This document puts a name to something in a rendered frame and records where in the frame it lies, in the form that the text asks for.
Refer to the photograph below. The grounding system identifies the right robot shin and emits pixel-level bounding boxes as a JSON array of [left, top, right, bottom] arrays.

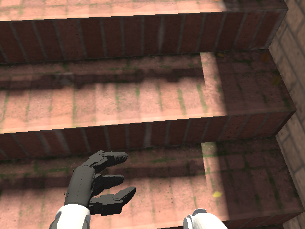
[[192, 208, 207, 216]]

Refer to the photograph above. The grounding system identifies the robot left hand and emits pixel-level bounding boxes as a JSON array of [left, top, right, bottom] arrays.
[[64, 150, 136, 217]]

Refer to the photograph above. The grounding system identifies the right robot thigh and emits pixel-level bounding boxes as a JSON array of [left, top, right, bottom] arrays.
[[183, 213, 228, 229]]

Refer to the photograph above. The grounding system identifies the robot left forearm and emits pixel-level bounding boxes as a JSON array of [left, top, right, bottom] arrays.
[[49, 203, 91, 229]]

